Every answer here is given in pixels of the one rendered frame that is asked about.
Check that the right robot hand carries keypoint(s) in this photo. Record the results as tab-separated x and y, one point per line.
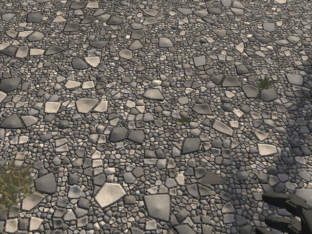
293	204

